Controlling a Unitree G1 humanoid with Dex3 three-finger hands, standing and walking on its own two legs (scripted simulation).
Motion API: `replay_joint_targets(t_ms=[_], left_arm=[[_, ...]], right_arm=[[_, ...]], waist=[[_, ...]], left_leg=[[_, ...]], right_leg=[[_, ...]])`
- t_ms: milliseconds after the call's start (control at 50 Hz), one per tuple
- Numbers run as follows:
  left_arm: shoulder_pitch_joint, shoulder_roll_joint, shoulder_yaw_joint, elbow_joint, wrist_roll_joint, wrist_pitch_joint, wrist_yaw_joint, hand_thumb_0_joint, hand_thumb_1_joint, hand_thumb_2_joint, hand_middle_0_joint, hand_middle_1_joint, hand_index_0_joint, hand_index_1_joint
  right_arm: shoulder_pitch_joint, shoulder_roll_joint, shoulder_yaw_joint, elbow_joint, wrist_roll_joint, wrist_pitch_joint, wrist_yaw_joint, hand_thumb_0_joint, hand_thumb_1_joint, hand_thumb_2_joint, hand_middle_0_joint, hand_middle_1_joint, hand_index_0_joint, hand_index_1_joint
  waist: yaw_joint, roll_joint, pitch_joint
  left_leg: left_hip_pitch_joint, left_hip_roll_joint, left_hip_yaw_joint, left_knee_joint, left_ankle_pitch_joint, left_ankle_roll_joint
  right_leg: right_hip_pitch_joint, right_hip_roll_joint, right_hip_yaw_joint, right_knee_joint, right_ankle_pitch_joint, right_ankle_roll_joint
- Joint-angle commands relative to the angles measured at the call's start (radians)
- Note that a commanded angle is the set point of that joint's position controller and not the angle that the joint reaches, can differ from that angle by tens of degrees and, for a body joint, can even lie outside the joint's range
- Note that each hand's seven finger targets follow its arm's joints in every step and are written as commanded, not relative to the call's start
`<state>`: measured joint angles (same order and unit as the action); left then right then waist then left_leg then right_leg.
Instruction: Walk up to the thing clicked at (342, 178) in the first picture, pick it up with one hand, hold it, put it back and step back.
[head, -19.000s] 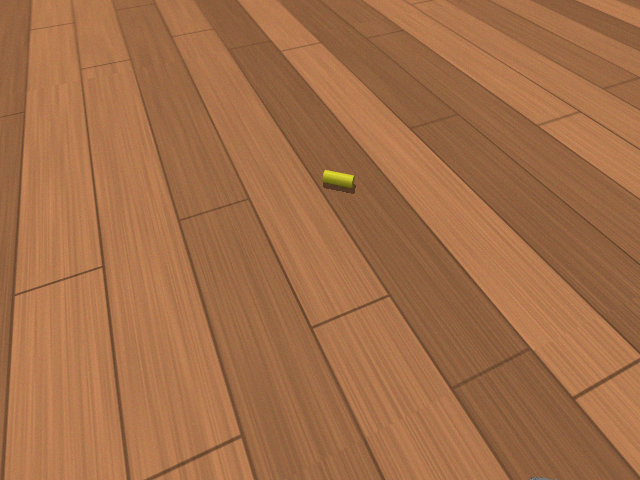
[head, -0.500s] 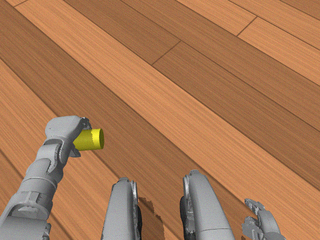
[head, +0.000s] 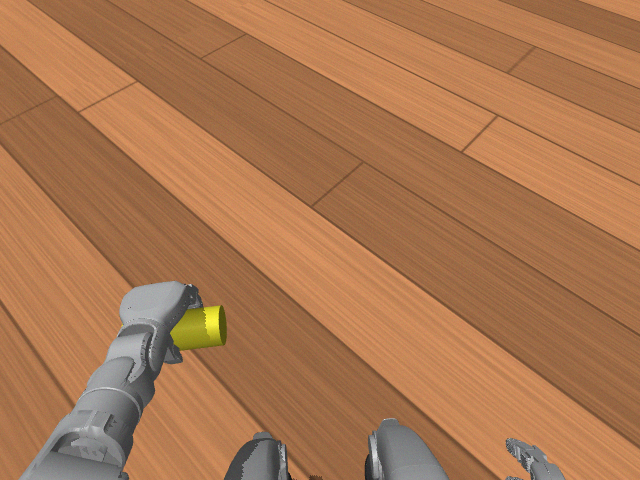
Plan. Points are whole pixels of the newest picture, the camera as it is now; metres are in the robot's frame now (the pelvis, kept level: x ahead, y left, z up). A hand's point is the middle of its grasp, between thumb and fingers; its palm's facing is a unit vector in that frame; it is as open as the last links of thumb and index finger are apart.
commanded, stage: lift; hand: left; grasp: from above
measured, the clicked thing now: (176, 330) +0.34 +0.22 -0.11
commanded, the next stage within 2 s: hold in 0.18 s
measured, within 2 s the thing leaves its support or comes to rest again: neither
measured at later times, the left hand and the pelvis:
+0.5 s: hand (154, 302) +0.35 +0.23 -0.03, palm faces -0.46 -0.05 -0.89, open 8.8 cm; pelvis +0.04 +0.00 +0.04, yaw -1 degrees
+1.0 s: hand (152, 304) +0.33 +0.21 +0.00, palm faces -0.47 -0.04 -0.88, open 8.8 cm; pelvis +0.03 +0.00 +0.06, yaw -1 degrees
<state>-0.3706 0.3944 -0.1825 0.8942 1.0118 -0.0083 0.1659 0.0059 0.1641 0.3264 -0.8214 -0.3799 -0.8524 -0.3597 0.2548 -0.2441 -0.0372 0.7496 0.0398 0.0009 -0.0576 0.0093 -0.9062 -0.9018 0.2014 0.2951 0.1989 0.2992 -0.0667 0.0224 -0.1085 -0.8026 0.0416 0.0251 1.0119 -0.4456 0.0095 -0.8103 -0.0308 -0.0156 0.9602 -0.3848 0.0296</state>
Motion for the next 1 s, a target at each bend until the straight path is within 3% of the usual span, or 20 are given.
replay_joint_targets(t_ms=[0,60,120,320,460,560,600,660,920,980], left_arm=[[-0.307,0.22,0.084,-0.186,0.003,0.005,0.036,0.0,0.762,0.58,-1.11,-0.48,-1.119,-0.473],[-0.282,0.186,0.067,-0.194,-0.008,0.004,0.026,0.0,0.761,0.588,-1.107,-0.482,-1.119,-0.473],[-0.293,0.211,0.079,-0.22,-0.007,-0.001,0.02,0.0,0.767,0.59,-1.119,-0.473,-1.128,-0.467],[-0.309,0.202,0.064,-0.252,0.002,-0.002,0.008,0.0,0.786,0.579,-1.109,-0.474,-1.127,-0.458],[-0.267,0.193,0.053,-0.261,0.002,-0.003,-0.037,0.0,0.8,0.583,-1.124,-0.476,-1.139,-0.463],[-0.25,0.197,0.055,-0.278,-0.005,-0.004,-0.061,0.0,0.804,0.579,-1.133,-0.458,-1.145,-0.448],[-0.261,0.208,0.062,-0.32,-0.004,-0.01,-0.074,0.0,0.795,0.576,-1.133,-0.447,-1.142,-0.439],[-0.257,0.206,0.06,-0.35,0.001,-0.011,-0.082,0.0,0.806,0.584,-1.152,-0.439,-1.157,-0.436],[-0.212,0.212,0.065,-0.354,-0.012,-0.014,-0.113,0.0,0.801,0.53,-1.141,-0.437,-1.157,-0.423],[-0.238,0.213,0.065,-0.389,-0.012,-0.017,-0.115,0.0,0.793,0.535,-1.14,-0.427,-1.152,-0.418]], right_arm=[[0.02,-0.152,-0.054,-0.093,-0.004,-0.026,-0.001,0.0,-0.897,-0.9,0.2,0.3,0.2,0.3],[0.024,-0.15,-0.056,-0.098,-0.005,-0.018,0.003,0.0,-0.895,-0.898,0.2,0.3,0.2,0.3],[0.023,-0.156,-0.063,-0.106,-0.002,-0.012,0.003,0.0,-0.896,-0.898,0.2,0.3,0.2,0.3],[0.013,-0.156,-0.068,-0.105,0.003,0.006,0.007,0.0,-0.894,-0.895,0.2,0.3,0.2,0.3],[0.004,-0.161,-0.076,-0.12,0.006,0.015,0.012,0.0,-0.897,-0.896,0.2,0.3,0.2,0.3],[-0.012,-0.162,-0.072,-0.145,0.009,0.024,0.013,0.0,-0.897,-0.896,0.2,0.3,0.2,0.3],[-0.006,-0.162,-0.076,-0.146,0.011,0.026,0.013,0.0,-0.896,-0.896,0.2,0.3,0.2,0.3],[-0.014,-0.157,-0.071,-0.154,0.011,0.034,0.013,0.0,-0.897,-0.897,0.2,0.3,0.2,0.3],[-0.068,-0.156,-0.059,-0.181,0.014,0.053,0.004,0.0,-0.901,-0.899,0.2,0.3,0.2,0.3],[-0.085,-0.152,-0.057,-0.188,0.014,0.055,0.003,0.0,-0.9,-0.899,0.2,0.3,0.2,0.3]], waist=[[0.005,0.048,-0.313],[0.003,0.029,-0.294],[0.016,0.031,-0.294],[0.015,0.041,-0.265],[0.028,0.04,-0.257],[0.032,0.009,-0.216],[0.042,0.025,-0.256],[0.044,0.017,-0.246],[0.056,0.0,-0.168],[0.058,-0.003,-0.19]], left_leg=[[0.292,-0.042,-0.031,-0.213,0.243,-0.007],[0.321,-0.043,-0.029,-0.244,0.272,-0.007],[0.368,-0.043,-0.023,-0.277,0.305,-0.008],[0.47,-0.041,-0.015,-0.358,0.414,-0.017],[0.531,-0.04,-0.009,-0.396,0.495,-0.021],[0.53,-0.044,-0.002,-0.429,0.464,-0.014],[0.553,-0.044,0.0,-0.428,0.513,-0.013],[0.558,-0.048,0.006,-0.437,0.536,-0.009],[0.58,-0.045,0.008,-0.509,0.454,-0.002],[0.595,-0.053,0.016,-0.518,0.425,0.004]], right_leg=[[0.226,0.051,0.0,-0.193,0.18,-0.041],[0.261,0.05,0.0,-0.23,0.206,-0.04],[0.299,0.051,-0.002,-0.261,0.232,-0.04],[0.381,0.057,-0.007,-0.325,0.314,-0.042],[0.434,0.062,-0.011,-0.355,0.369,-0.043],[0.467,0.059,-0.007,-0.391,0.361,-0.041],[0.495,0.059,-0.004,-0.384,0.402,-0.042],[0.522,0.057,0.0,-0.394,0.434,-0.04],[0.544,0.056,-0.001,-0.46,0.362,-0.038],[0.564,0.048,0.007,-0.474,0.349,-0.035]])
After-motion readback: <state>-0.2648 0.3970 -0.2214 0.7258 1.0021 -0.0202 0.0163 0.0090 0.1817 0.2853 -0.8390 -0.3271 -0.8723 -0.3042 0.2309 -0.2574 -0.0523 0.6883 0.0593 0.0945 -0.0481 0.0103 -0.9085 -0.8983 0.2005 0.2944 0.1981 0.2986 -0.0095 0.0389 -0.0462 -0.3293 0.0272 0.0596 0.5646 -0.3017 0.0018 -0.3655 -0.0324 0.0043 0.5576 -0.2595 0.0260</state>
